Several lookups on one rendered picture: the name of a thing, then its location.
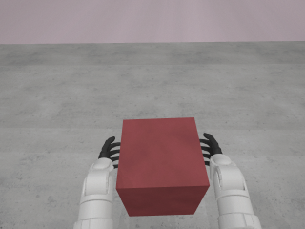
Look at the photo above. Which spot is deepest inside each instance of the left robot forearm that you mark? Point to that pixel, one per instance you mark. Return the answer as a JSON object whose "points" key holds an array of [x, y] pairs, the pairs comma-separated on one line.
{"points": [[95, 210]]}

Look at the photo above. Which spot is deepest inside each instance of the robot left hand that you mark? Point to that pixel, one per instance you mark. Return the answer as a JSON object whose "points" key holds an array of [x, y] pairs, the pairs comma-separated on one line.
{"points": [[106, 150]]}

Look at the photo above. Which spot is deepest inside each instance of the right robot forearm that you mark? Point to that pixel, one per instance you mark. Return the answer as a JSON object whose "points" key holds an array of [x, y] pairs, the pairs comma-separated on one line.
{"points": [[232, 195]]}

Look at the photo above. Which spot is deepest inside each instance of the robot right hand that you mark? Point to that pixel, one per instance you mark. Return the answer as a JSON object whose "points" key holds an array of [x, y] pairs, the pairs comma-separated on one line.
{"points": [[213, 148]]}

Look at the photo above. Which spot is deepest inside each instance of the carton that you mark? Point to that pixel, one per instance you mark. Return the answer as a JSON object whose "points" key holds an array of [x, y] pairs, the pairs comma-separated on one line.
{"points": [[161, 168]]}

